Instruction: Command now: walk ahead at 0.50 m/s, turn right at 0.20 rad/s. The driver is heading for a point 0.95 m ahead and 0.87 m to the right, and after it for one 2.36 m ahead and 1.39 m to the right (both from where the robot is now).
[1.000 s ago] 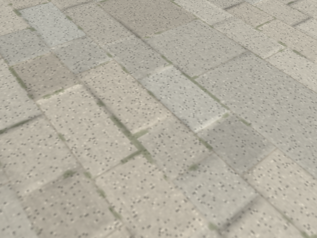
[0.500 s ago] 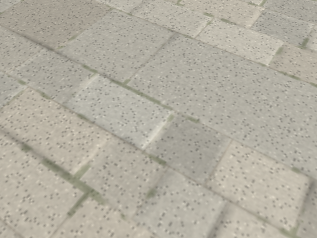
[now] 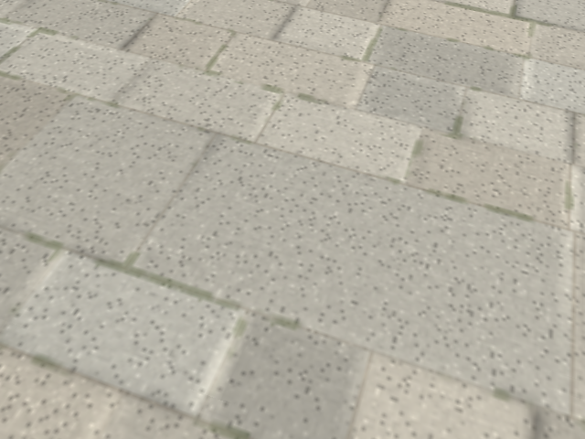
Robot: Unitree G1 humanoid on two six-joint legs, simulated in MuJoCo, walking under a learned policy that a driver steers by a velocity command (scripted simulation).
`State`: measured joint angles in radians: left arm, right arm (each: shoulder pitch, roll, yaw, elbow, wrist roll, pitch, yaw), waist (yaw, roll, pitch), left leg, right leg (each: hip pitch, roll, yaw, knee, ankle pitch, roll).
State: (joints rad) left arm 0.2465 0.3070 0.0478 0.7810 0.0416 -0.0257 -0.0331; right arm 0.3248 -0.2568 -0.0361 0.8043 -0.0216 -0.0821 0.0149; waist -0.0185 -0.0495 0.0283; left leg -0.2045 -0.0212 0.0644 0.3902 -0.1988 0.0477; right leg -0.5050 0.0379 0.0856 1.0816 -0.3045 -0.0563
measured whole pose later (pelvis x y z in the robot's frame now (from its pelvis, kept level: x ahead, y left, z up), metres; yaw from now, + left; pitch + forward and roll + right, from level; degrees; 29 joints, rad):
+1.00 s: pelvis +0.53 -0.05 +0.00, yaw -23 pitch +0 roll +0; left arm 0.24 0.31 0.08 0.84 0.03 0.00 -0.04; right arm 0.29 -0.25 -0.04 0.82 -0.02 -0.08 0.00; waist 0.00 -0.05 0.04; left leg -0.16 0.00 0.14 0.36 -0.20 0.04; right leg -0.54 -0.02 0.03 1.10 -0.26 -0.06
